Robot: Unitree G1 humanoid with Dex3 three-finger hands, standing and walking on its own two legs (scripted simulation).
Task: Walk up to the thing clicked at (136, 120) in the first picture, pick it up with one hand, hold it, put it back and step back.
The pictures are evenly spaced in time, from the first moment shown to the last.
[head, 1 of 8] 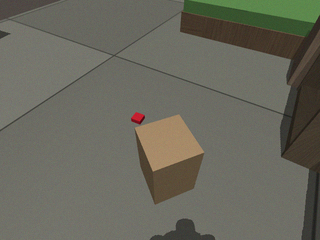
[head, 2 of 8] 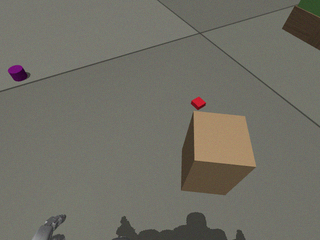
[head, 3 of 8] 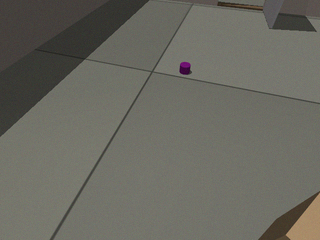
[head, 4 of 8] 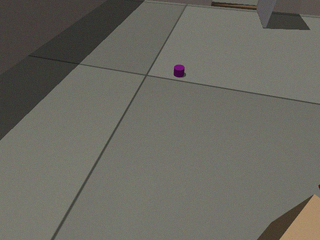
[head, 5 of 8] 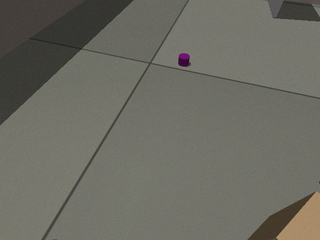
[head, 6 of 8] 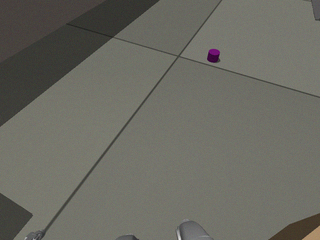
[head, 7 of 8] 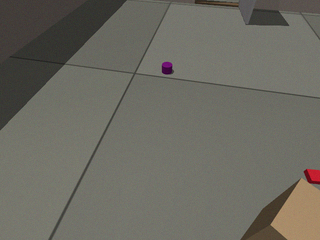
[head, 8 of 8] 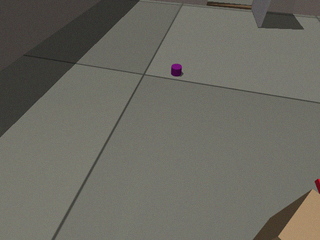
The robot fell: no
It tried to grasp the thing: no
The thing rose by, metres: 0.00
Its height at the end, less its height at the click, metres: +0.00
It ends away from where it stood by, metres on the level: 0.00
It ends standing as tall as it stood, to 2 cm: yes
